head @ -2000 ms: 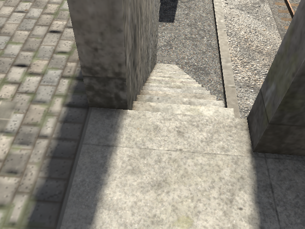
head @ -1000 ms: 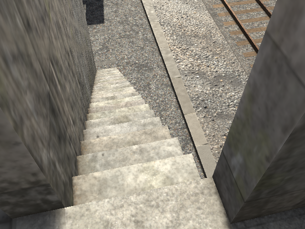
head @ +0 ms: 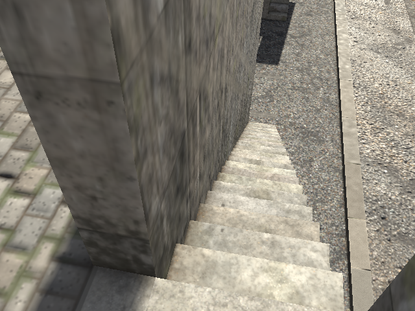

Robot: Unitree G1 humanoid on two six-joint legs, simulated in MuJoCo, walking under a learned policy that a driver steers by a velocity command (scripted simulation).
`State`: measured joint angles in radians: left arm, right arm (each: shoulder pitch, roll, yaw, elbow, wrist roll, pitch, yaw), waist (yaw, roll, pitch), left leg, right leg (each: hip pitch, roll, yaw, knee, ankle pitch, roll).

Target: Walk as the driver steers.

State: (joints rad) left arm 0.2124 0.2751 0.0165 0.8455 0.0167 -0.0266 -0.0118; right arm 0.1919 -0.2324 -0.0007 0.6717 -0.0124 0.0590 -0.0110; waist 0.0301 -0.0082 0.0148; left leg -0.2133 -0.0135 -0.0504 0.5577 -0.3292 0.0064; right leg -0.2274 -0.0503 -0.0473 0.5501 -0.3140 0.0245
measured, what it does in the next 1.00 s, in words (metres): walks ahead: left foot, then right foot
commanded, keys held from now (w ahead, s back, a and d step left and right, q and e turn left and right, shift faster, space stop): w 0.38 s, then no key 0.48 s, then w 0.14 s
